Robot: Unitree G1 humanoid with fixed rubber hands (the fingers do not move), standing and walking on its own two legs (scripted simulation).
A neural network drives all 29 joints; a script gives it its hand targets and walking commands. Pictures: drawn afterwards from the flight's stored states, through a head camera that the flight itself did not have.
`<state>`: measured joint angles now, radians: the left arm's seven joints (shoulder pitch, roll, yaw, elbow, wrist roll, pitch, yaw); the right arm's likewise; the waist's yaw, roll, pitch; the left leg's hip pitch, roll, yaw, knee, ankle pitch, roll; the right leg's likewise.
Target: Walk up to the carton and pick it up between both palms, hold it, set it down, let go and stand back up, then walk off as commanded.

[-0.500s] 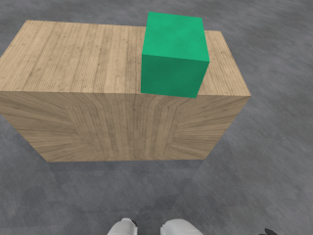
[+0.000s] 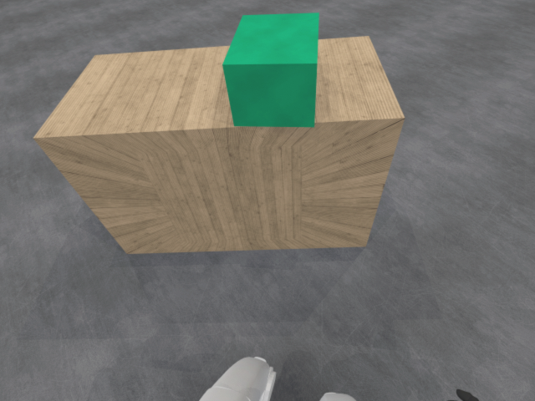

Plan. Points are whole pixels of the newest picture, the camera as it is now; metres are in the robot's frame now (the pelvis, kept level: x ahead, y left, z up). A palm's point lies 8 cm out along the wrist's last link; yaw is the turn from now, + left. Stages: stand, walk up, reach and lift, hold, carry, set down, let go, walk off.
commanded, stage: walk off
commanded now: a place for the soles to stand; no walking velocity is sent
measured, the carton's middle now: (277, 68) +0.94 +0.02 +0.01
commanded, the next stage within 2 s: stand in 1.90 s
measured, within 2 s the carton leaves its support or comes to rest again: neither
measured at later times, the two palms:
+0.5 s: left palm out of the picture +0.03 +0.36 -0.09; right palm out of the picture -0.06 -0.25 -0.09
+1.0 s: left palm out of the picture +0.00 +0.35 -0.09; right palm out of the picture +0.02 -0.26 -0.09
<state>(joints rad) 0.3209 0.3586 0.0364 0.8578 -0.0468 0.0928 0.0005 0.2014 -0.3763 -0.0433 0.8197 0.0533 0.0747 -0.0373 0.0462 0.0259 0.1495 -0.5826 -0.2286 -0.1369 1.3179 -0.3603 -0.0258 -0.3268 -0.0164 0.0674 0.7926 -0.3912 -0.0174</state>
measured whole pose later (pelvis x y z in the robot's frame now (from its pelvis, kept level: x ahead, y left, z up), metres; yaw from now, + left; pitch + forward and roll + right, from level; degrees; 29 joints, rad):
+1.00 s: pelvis -0.02 +0.05 +0.01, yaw +0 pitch -1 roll +0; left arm 0.39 0.35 0.04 0.86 -0.05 -0.03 -0.02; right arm 0.33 -0.37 -0.04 0.87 0.04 -0.03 0.03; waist 0.00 0.01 0.01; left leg -0.50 -0.01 -0.11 0.82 -0.31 0.04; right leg -0.18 -0.02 0.08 0.58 -0.39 0.00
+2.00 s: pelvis +0.04 +0.07 +0.01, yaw +0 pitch -2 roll +0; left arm 0.13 0.37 0.04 0.87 -0.05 0.02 -0.02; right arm 0.19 -0.36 -0.04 0.96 0.04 -0.03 0.00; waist -0.01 -0.01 0.03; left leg -0.34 0.00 -0.09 0.61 -0.25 -0.03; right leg -0.28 -0.01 0.08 0.61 -0.32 0.03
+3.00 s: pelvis +0.04 +0.07 +0.02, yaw +0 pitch +0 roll +0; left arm 0.13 0.37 0.04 0.93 -0.05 0.00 -0.01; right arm 0.14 -0.36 -0.04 1.06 0.04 -0.03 0.01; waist -0.01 -0.01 0.03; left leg -0.33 0.00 -0.09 0.56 -0.22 -0.03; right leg -0.27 -0.01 0.08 0.56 -0.28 0.04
